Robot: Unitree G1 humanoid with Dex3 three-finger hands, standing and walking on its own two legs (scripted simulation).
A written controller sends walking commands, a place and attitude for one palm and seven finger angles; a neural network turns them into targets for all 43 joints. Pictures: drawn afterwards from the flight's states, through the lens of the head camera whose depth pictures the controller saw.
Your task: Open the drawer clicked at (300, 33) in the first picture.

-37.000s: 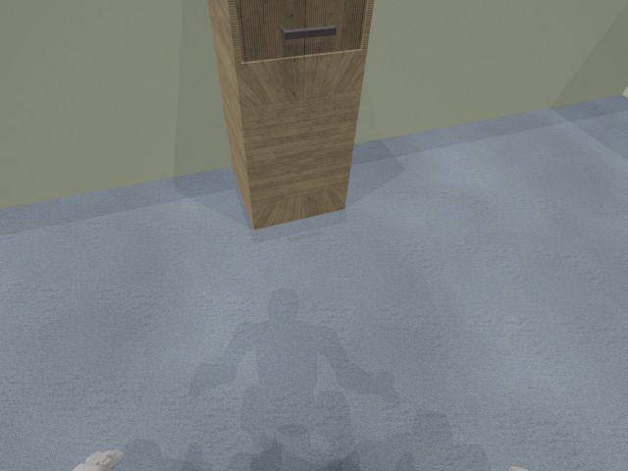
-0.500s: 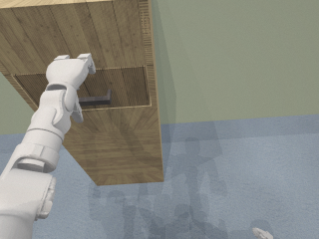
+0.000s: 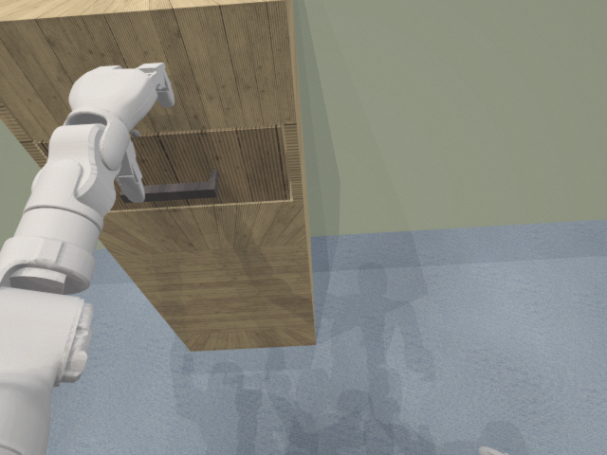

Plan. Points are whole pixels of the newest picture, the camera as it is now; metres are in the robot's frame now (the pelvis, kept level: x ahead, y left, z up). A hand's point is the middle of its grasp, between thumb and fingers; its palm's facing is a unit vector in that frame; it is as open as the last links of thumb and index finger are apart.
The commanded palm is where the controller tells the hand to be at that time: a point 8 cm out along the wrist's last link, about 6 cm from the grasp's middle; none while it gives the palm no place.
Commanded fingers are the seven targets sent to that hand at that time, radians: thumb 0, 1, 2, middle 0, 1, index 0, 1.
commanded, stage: draw the hand back to the body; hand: left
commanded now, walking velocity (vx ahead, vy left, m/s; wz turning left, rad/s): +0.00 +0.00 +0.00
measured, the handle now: (172, 184) +0.52 +0.25 +0.05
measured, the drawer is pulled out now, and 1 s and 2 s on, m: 0.00 0.00 0.00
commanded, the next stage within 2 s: step back with the hand held close in 1.66 s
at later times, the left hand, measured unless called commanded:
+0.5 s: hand (70, 202) +0.36 +0.28 +0.18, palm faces +0.10 +0.00 -0.99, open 13.9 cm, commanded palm +0.32 +0.26 +0.24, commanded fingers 0.00 -0.50 0.30 -0.30 -1.20 -0.30 -1.20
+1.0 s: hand (41, 247) +0.26 +0.23 +0.23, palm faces +0.42 -0.87 -0.25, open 12.6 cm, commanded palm +0.21 +0.26 +0.24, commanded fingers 0.00 0.13 0.57 -0.25 -0.80 -0.25 -0.80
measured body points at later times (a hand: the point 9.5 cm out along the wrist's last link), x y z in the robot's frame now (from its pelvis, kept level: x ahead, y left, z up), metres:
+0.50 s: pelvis +0.00 +0.01 +0.00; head +0.00 -0.03 +0.45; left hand +0.35 +0.28 +0.23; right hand +0.19 -0.22 -0.10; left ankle -0.04 +0.11 -0.74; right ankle +0.00 -0.12 -0.74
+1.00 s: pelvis -0.01 -0.01 +0.01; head -0.02 -0.02 +0.46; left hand +0.23 +0.27 +0.24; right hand +0.17 -0.21 -0.09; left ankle -0.04 +0.11 -0.74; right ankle +0.00 -0.12 -0.74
